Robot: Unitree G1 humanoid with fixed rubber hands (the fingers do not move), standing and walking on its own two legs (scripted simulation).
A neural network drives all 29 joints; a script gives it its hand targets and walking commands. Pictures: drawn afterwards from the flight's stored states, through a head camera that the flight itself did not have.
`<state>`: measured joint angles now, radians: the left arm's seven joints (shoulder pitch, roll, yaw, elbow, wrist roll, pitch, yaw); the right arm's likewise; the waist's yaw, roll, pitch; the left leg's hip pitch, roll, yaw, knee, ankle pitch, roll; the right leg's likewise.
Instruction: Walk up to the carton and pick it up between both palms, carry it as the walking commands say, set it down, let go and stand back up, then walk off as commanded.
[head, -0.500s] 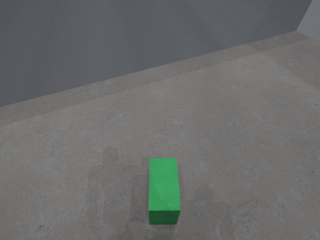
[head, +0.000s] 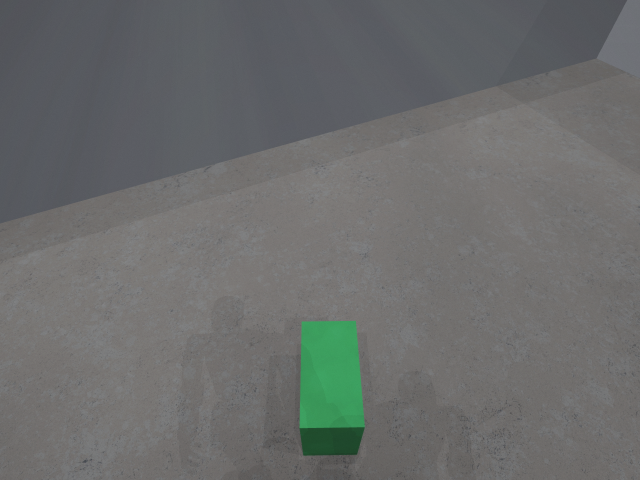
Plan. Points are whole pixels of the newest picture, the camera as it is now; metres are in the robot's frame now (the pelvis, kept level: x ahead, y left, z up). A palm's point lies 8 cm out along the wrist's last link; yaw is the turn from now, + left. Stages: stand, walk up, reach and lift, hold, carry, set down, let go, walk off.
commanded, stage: stand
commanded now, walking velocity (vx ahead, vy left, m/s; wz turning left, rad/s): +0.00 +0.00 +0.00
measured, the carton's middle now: (329, 388) +0.48 -0.03 -0.64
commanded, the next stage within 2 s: reach and lift in 1.48 s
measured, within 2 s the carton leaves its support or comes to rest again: neither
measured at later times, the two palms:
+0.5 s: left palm out of the picture +0.03 +0.19 -0.14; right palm out of the picture +0.03 -0.27 -0.14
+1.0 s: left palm out of the picture +0.00 +0.20 -0.14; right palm out of the picture -0.02 -0.26 -0.14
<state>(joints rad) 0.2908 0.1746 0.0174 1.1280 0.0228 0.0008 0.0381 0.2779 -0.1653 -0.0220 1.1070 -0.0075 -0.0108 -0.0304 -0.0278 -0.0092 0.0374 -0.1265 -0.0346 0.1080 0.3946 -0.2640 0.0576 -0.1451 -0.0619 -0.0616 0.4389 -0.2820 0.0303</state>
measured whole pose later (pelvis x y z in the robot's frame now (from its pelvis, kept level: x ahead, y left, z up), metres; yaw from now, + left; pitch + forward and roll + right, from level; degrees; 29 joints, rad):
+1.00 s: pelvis +0.00 -0.03 +0.00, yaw +1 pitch -2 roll +0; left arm 0.26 0.16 0.02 1.12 0.02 -0.02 0.03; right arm 0.29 -0.17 -0.01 1.14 0.00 -0.02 -0.03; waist -0.03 0.00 0.04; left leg -0.13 0.01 0.08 0.42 -0.27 0.01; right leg -0.12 -0.03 -0.11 0.42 -0.28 -0.01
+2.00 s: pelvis -0.04 -0.02 -0.05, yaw +1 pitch +16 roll +0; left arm 0.04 0.11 0.09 0.50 0.04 0.42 0.00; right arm 0.03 -0.14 -0.08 0.50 -0.03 0.42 0.01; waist -0.01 0.01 0.00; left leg -0.76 0.01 0.04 0.86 -0.38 0.02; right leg -0.75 0.01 -0.02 0.85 -0.37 -0.03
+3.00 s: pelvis -0.09 -0.03 -0.11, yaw +1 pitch +39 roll +1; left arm -1.09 0.17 0.26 0.88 0.05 0.22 0.15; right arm -1.04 -0.20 -0.29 0.86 0.01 0.20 -0.07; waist -0.04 -0.02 0.04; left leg -1.40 -0.01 0.01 1.04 -0.32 0.00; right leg -1.40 0.03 0.01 1.06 -0.33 -0.02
